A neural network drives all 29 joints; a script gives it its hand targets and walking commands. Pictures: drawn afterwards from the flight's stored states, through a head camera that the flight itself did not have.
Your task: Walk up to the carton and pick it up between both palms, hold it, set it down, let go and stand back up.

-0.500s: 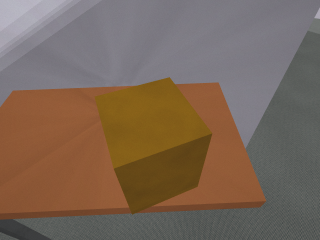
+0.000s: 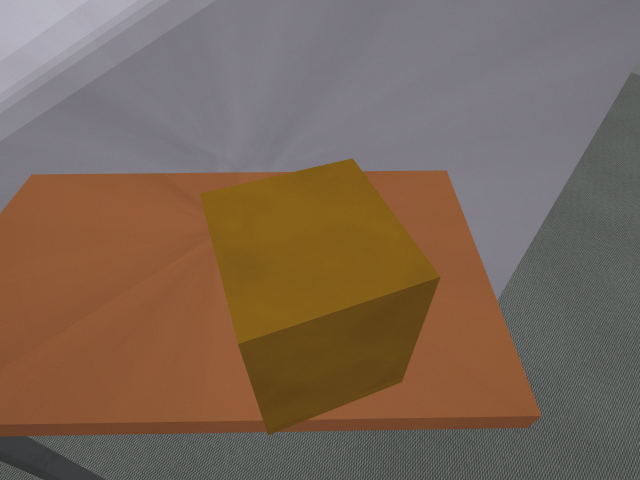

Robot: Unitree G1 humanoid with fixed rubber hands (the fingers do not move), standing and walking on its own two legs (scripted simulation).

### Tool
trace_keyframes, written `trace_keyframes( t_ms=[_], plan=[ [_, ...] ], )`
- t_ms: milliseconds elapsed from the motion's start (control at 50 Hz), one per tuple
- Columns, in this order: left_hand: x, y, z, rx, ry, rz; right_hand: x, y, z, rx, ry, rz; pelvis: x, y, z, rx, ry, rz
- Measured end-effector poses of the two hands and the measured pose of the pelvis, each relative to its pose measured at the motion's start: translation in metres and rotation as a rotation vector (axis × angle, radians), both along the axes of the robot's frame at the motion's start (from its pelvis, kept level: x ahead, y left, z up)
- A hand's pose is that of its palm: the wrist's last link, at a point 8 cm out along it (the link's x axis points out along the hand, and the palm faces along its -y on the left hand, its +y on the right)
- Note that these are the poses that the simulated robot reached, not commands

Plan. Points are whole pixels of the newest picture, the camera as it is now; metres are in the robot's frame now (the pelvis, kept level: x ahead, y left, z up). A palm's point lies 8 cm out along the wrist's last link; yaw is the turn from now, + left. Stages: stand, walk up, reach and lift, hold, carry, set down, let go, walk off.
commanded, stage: walk up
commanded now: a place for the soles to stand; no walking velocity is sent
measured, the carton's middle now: (310, 296) +0.34 +0.03 +0.05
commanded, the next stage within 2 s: reach and lift in 0.88 s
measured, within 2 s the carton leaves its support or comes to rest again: neither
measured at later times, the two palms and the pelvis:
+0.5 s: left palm out of the picture +0.06 +0.31 -0.11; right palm out of the picture +0.05 -0.29 -0.11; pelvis -0.01 +0.01 +0.00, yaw +1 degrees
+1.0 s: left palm out of the picture +0.07 +0.31 -0.11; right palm out of the picture +0.06 -0.29 -0.12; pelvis -0.04 +0.01 -0.01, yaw +2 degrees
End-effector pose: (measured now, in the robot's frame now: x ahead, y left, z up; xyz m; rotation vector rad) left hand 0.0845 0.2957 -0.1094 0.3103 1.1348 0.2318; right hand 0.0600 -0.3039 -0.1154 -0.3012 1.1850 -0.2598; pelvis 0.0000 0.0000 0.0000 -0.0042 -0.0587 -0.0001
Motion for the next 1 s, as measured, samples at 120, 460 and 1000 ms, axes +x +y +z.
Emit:
trace_keyframes(
  t_ms=[120,460,1000],
  plan=[
    [-0.020,0.008,-0.006,-0.008,0.047,0.020,-0.003,0.006,0.003,-0.005,0.001,0.002,-0.006,0.005,0.000,0.011,-0.007,-0.004],
    [-0.024,0.010,0.003,-0.001,0.017,0.009,-0.007,0.012,0.002,0.015,-0.004,0.012,-0.014,0.008,0.004,0.005,-0.009,0.011],
    [-0.012,0.012,-0.004,0.018,0.099,0.048,0.004,0.018,-0.007,0.050,-0.063,0.078,-0.043,0.009,-0.008,-0.007,0.002,0.028]
  ],
)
